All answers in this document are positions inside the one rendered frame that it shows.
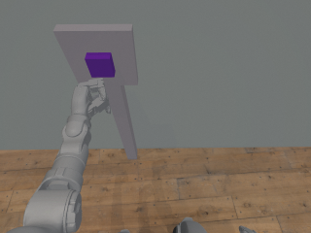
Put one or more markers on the left robot forearm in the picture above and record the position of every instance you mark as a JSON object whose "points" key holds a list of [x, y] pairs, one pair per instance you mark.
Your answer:
{"points": [[70, 162]]}

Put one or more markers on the right robot thigh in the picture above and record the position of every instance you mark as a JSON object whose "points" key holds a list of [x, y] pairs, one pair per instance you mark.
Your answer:
{"points": [[189, 226]]}

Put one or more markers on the left robot upper arm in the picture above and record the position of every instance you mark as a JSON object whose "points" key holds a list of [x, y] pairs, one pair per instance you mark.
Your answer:
{"points": [[53, 211]]}

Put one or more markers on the left robot hand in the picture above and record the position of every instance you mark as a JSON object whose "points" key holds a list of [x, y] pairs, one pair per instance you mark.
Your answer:
{"points": [[83, 103]]}

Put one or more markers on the panel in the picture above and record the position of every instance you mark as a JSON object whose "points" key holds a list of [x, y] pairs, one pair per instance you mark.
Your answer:
{"points": [[76, 40]]}

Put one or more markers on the button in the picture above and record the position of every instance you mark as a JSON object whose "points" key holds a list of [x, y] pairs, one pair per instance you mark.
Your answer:
{"points": [[100, 64]]}

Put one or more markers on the right robot shin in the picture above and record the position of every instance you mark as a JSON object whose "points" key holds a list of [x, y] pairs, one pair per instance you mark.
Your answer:
{"points": [[187, 219]]}

